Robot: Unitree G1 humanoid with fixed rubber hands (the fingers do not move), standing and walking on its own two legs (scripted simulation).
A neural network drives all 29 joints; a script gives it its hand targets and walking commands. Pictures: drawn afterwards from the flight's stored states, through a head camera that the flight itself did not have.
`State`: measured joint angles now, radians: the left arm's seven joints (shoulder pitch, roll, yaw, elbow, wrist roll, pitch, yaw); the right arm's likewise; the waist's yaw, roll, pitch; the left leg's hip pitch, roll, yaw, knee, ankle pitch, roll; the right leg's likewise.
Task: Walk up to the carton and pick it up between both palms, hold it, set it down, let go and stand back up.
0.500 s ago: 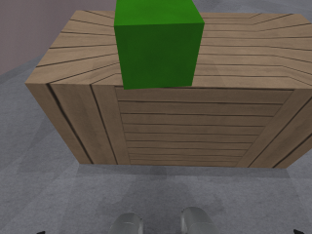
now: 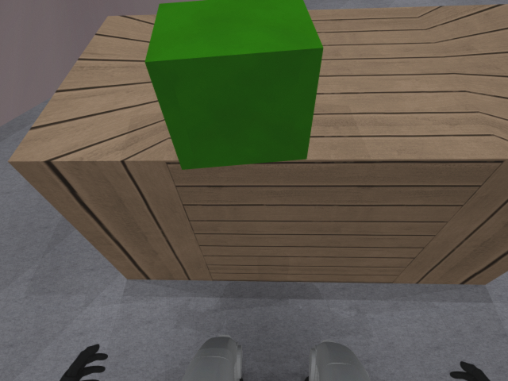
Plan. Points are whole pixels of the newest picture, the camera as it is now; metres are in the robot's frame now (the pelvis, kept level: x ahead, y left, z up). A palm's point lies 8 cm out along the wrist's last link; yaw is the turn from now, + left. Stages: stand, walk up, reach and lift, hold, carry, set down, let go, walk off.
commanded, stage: walk up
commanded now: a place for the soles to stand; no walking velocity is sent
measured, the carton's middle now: (237, 86) +0.59 +0.08 +0.12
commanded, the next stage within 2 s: none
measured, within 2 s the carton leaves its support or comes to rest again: neither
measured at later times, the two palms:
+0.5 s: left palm (75, 342) +0.16 +0.32 -0.05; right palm (470, 357) +0.17 -0.29 -0.06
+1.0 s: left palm out of the picture +0.09 +0.37 -0.06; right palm (483, 361) +0.16 -0.30 -0.05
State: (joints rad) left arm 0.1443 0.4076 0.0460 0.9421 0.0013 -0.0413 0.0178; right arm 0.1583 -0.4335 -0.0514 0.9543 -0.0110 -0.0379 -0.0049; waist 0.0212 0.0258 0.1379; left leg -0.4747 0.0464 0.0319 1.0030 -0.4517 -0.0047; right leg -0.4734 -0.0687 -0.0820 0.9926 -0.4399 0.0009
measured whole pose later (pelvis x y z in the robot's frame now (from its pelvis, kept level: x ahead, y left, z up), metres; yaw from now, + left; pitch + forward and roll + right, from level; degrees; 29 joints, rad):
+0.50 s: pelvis +0.04 +0.01 +0.05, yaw +1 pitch -3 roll -1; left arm -0.01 0.38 0.01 1.11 0.00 -0.05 0.01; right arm -0.01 -0.37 0.00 1.12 0.00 -0.03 0.01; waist 0.01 0.02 0.08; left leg -0.24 0.03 0.04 0.59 -0.29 0.00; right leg -0.23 -0.06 -0.09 0.56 -0.28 0.02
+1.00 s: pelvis +0.06 +0.03 +0.04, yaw +4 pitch -5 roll -2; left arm 0.21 0.43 0.09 1.01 0.03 -0.04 -0.03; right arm 0.18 -0.44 -0.09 1.03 -0.03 -0.03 0.07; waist 0.01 0.02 0.06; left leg -0.28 0.05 0.06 0.69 -0.31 0.02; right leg -0.19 -0.10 -0.13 0.66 -0.42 0.00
